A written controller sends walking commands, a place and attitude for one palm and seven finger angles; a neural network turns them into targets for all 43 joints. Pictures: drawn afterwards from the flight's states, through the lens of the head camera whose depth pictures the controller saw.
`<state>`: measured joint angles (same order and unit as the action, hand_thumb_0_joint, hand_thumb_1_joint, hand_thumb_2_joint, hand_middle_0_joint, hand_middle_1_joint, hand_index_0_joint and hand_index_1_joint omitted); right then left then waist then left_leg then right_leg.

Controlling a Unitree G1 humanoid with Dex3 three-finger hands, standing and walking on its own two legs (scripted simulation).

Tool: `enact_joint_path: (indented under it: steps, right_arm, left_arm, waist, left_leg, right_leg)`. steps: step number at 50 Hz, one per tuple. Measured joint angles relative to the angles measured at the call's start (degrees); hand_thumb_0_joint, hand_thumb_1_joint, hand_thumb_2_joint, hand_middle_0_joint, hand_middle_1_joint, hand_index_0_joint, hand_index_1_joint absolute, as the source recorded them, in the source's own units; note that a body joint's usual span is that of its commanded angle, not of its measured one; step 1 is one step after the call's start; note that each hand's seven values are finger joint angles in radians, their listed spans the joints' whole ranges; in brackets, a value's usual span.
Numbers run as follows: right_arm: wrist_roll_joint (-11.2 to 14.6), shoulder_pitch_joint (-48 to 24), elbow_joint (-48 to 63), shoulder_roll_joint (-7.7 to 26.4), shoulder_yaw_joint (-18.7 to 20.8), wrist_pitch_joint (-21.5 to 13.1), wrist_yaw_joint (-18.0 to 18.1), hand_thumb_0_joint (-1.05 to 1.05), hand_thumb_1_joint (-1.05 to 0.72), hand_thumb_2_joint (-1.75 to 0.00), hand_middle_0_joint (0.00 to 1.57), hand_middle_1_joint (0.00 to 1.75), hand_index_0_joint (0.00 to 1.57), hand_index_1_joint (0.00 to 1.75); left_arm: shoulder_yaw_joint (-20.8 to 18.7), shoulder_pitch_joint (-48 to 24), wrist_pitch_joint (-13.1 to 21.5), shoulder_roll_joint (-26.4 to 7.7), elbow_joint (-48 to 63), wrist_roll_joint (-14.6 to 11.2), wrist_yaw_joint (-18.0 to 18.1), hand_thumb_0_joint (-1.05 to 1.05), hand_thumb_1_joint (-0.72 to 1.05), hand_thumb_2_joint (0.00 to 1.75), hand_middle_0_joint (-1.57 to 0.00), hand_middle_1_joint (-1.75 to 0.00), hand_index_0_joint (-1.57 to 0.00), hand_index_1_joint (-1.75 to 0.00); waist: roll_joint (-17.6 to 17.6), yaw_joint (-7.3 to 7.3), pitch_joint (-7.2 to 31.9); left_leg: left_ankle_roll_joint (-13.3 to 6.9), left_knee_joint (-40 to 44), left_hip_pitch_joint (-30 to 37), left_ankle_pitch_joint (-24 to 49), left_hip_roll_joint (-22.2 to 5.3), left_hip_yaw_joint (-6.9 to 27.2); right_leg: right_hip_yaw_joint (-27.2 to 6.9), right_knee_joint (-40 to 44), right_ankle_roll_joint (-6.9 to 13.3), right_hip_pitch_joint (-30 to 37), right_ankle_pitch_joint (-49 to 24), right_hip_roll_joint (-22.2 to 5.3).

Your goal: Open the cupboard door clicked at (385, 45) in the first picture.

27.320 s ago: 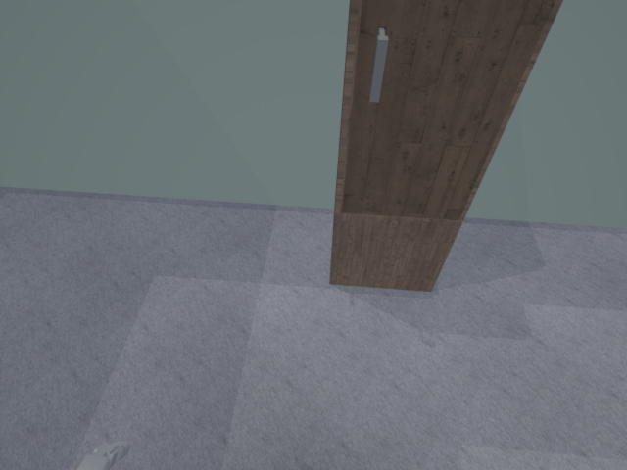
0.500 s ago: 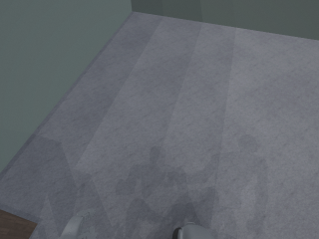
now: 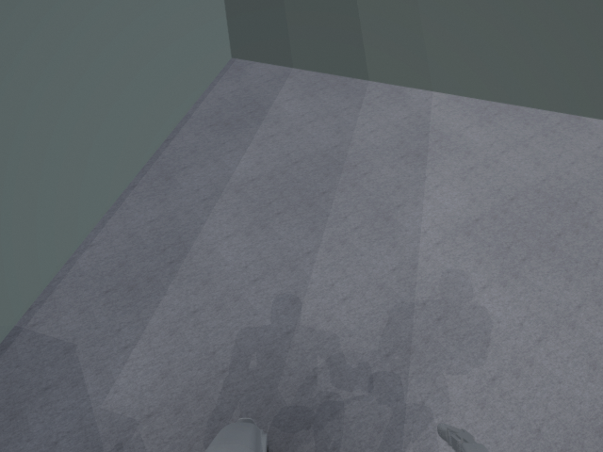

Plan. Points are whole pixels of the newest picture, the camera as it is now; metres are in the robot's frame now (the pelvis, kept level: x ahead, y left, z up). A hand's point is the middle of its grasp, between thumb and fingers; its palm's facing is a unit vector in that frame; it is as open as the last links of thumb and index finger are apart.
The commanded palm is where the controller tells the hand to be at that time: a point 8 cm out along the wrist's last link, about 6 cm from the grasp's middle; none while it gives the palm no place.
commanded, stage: walk to a spot facing it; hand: left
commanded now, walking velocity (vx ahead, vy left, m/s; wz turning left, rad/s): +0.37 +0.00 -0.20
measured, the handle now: out of the picture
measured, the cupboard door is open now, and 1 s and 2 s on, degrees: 49 49 49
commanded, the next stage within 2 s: turn to face it in 0.68 s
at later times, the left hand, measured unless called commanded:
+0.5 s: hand (244, 297) +0.39 +0.15 -0.16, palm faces -0.23 -0.95 -0.20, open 7.4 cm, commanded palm none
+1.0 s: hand (277, 269) +0.48 +0.10 -0.20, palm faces -0.06 -0.99 -0.14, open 7.3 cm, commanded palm none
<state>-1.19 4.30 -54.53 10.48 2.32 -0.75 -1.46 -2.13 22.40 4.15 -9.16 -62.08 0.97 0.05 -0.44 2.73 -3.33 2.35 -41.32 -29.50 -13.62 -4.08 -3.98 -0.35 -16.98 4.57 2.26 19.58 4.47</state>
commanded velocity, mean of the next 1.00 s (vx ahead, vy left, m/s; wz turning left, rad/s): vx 0.25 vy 0.00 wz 0.02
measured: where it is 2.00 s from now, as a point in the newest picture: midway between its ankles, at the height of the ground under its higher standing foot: (355, 340)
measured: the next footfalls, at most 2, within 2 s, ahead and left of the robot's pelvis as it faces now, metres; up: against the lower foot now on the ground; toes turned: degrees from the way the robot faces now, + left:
left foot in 0.06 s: +0.17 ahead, +0.12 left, +0.00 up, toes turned +4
right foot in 0.56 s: +0.37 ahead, -0.15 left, +0.00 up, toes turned -18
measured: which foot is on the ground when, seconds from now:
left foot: up 0.00-0.04, down 0.06-0.56, up 0.58-0.98, down 1.00-1.00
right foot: down 0.00-0.08, up 0.10-0.54, down 0.56-1.00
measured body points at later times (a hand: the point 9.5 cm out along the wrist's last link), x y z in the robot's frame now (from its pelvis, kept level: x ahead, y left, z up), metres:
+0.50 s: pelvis +0.24 -0.01 +0.00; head +0.27 -0.02 +0.44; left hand +0.40 +0.20 -0.14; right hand +0.08 -0.20 -0.15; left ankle +0.13 +0.12 -0.74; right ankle +0.34 -0.15 -0.71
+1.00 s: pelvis +0.47 -0.07 -0.02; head +0.50 -0.05 +0.43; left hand +0.48 +0.15 -0.18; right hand +0.51 -0.32 -0.15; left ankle +0.57 +0.01 -0.74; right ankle +0.34 -0.14 -0.73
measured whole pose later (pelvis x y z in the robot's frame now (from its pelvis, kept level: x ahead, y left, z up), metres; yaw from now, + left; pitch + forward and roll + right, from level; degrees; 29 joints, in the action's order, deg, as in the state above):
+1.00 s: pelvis +0.47 -0.07 -0.02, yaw -4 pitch -1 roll -1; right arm -1.2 10.6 -58.3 11.5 2.2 -0.8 -0.7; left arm -1.7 17.2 3.0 -9.2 -63.0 0.7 0.6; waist -1.3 -1.3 -4.3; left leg -1.2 -35.1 -24.3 -6.9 -2.5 -6.8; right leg 13.8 -30.7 0.1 -1.0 26.6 -1.8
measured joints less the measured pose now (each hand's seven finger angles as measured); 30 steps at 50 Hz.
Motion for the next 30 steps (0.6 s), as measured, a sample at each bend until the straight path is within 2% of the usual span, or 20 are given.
enact_joint_path:
  steps: [2, 3, 4, 6, 7, 8, 10, 14, 17, 21, 25, 27, 28, 29, 30]
  right_arm:
    - [-0.10, -0.73, 0.24, -0.53, -0.33, -0.85, 0.11, 0.00, -0.91, -0.90, 0.20, 0.30, 0.20, 0.30]
    - [-0.26, -0.71, 0.58, -0.54, -0.59, -1.60, 0.21, 0.00, -0.90, -0.90, 0.20, 0.30, 0.20, 0.30]
    - [-0.64, -0.65, 0.82, -0.62, -0.65, -2.47, 0.43, 0.00, -0.90, -0.90, 0.20, 0.30, 0.20, 0.30]
    - [-0.80, 0.37, 1.15, -1.31, -0.87, -3.13, 0.94, 0.00, -0.90, -0.90, 0.20, 0.30, 0.20, 0.30]
    - [-0.76, 1.53, 1.03, -1.56, -0.93, -3.26, 1.11, 0.00, -0.90, -0.90, 0.20, 0.30, 0.20, 0.30]
    - [-0.72, 2.98, 0.70, -1.76, -0.93, -3.33, 1.35, 0.00, -0.90, -0.90, 0.20, 0.30, 0.20, 0.30]
    - [-0.61, 6.19, -0.63, -2.10, -0.90, -3.36, 1.84, 0.00, -0.90, -0.90, 0.20, 0.30, 0.20, 0.30]
    - [-0.17, 12.29, -4.13, -0.99, -0.08, -3.15, 2.68, -0.01, -0.94, -0.90, 0.20, 0.30, 0.21, 0.30]
    - [-0.19, 16.51, -6.21, -0.34, -0.18, -2.65, 2.37, -0.01, -0.94, -0.90, 0.20, 0.30, 0.20, 0.30]
    - [-0.50, 20.74, -7.89, -0.25, -0.53, -2.30, 2.04, 0.00, -0.92, -0.90, 0.20, 0.30, 0.20, 0.30]
    - [-0.94, 23.96, -9.06, -0.69, -0.98, -2.14, 1.91, 0.00, -0.91, -0.90, 0.20, 0.30, 0.20, 0.30]
    - [-0.86, 25.68, -9.83, -1.16, -1.33, -1.85, 1.79, 0.00, -0.91, -0.90, 0.20, 0.30, 0.20, 0.30]
    - [-0.59, 26.36, -10.47, -1.60, -1.50, -1.58, 1.61, 0.00, -0.91, -0.90, 0.20, 0.30, 0.20, 0.30]
    - [-0.12, 25.97, -11.13, -1.95, -1.62, -1.07, 1.47, 0.00, -0.91, -0.90, 0.20, 0.30, 0.20, 0.30]
    - [0.31, 25.14, -11.48, -2.23, -1.67, -0.57, 1.36, 0.00, -0.91, -0.90, 0.20, 0.30, 0.20, 0.30]
  left_arm:
    - [0.09, 1.59, -0.23, 0.17, -1.20, -0.09, 0.03, 0.00, 0.91, 0.90, -0.20, -0.30, -0.20, -0.30]
    - [0.07, 2.56, -0.41, 0.48, -1.73, -0.25, 0.00, 0.00, 0.91, 0.90, -0.20, -0.30, -0.20, -0.30]
    - [0.06, 2.99, -0.76, 0.73, -2.25, -0.53, -0.14, 0.00, 0.91, 0.90, -0.20, -0.30, -0.20, -0.30]
    - [0.05, 2.09, -1.61, 0.43, -2.92, -0.63, -0.31, 0.01, 0.91, 0.90, -0.20, -0.30, -0.20, -0.30]
    - [-0.12, 1.31, -1.95, 0.21, -2.89, -0.41, -0.33, 0.01, 0.91, 0.90, -0.20, -0.30, -0.20, -0.30]
    - [-0.38, 0.21, -2.26, -0.05, -2.63, -0.14, -0.44, 0.01, 0.91, 0.90, -0.20, -0.30, -0.20, -0.30]
    - [-0.92, -2.52, -2.81, -0.56, -1.26, 0.37, -0.80, 0.01, 0.91, 0.90, -0.20, -0.30, -0.20, -0.30]
    - [-1.60, -7.40, -3.25, -0.88, 2.43, 0.73, -1.39, 0.01, 0.91, 0.90, -0.20, -0.30, -0.19, -0.30]
    - [-1.87, -10.42, -3.48, -1.08, 4.15, 0.75, -1.77, 0.01, 0.91, 0.90, -0.20, -0.30, -0.19, -0.30]
    - [-1.81, -13.91, -3.88, -1.70, 5.10, 0.64, -2.11, 0.00, 0.91, 0.90, -0.20, -0.30, -0.19, -0.30]
    - [-1.43, -16.94, -3.82, -2.45, 5.44, 0.52, -2.20, 0.00, 0.91, 0.90, -0.19, -0.30, -0.19, -0.30]
    - [-1.17, -17.89, -2.89, -2.77, 5.94, 0.54, -2.17, 0.00, 0.91, 0.90, -0.19, -0.30, -0.19, -0.30]
    - [-1.16, -18.16, -1.94, -2.92, 6.15, 0.64, -2.07, 0.00, 0.91, 0.90, -0.20, -0.30, -0.19, -0.30]
    - [-1.32, -18.43, -0.97, -2.79, 6.30, 0.63, -1.77, 0.00, 0.91, 0.90, -0.20, -0.30, -0.19, -0.30]
    - [-1.31, -18.37, -0.29, -2.58, 6.44, 0.29, -1.40, 0.00, 0.91, 0.90, -0.20, -0.30, -0.19, -0.30]
  waist:
    - [-0.94, 0.07, -0.28]
    - [-0.76, -0.03, -0.17]
    - [-0.54, -0.39, -0.17]
    - [-1.73, -0.60, -1.11]
    - [-2.07, -0.75, -1.14]
    - [-2.21, -0.92, -1.05]
    - [-2.14, -1.06, -0.96]
    - [-1.46, -1.36, -0.33]
    - [-0.81, -2.16, 0.20]
    - [-0.29, -4.10, 0.02]
    - [0.26, -6.45, -0.61]
    - [0.71, -7.03, -0.78]
    - [0.64, -6.88, -0.79]
    - [0.73, -6.49, -1.23]
    - [0.60, -6.42, -1.70]
  left_leg:
    - [-1.17, 5.52, 3.40, 0.86, 1.76, -1.39]
    - [-2.25, 8.52, 5.80, 2.38, 2.09, -1.65]
    - [-3.54, 8.09, 6.27, 4.80, 1.89, -1.94]
    - [-5.32, 4.65, 7.86, 0.90, 2.31, -3.74]
    - [-5.67, 4.76, 9.33, -0.94, 2.50, -4.36]
    - [-5.75, 5.74, 10.92, -1.98, 2.70, -4.71]
    - [-5.04, 9.24, 14.34, -1.78, 3.01, -5.06]
    - [-5.19, 16.61, 20.64, -1.17, 3.42, -6.13]
    - [-4.65, 20.36, 24.57, -1.71, 3.30, -7.09]
    - [-3.25, 22.79, 29.00, -4.03, 2.70, -8.88]
    - [-0.92, 22.41, 32.58, -8.03, 1.16, -10.75]
    - [0.51, 18.59, 33.08, -11.56, -0.66, -11.14]
    - [0.74, 13.28, 31.74, -13.51, -1.84, -10.99]
    - [0.39, 3.82, 28.47, -14.22, -2.81, -9.30]
    - [-0.15, -7.21, 24.19, -15.15, -2.62, -6.26]
  right_leg:
    - [-0.61, -3.18, -0.72, 0.93, 3.47, -0.82]
    - [-0.89, -7.74, -1.04, -0.10, 5.69, -0.75]
    - [-0.42, -16.27, -1.44, -3.32, 6.77, -0.72]
    - [-0.54, -37.52, -1.52, -11.56, 7.13, -1.88]
    - [-0.21, -45.40, -1.65, -15.62, 6.21, -2.59]
    - [0.30, -50.66, -1.90, -19.38, 4.43, -3.46]
    - [0.95, -54.95, -2.59, -25.91, 0.22, -5.45]
    - [0.51, -50.54, -3.85, -35.12, -6.40, -8.74]
    - [0.76, -43.26, -4.29, -38.16, -11.02, -10.23]
    - [2.79, -31.73, -3.99, -37.48, -13.81, -10.76]
    - [5.41, -22.75, -2.15, -33.12, -10.56, -9.07]
    - [7.01, -18.58, -0.67, -28.87, -8.92, -7.24]
    - [7.31, -17.28, 0.24, -26.82, -8.43, -6.54]
    - [7.36, -19.10, 0.40, -26.82, -7.02, -5.89]
    - [7.41, -20.48, 0.32, -26.31, -5.50, -5.58]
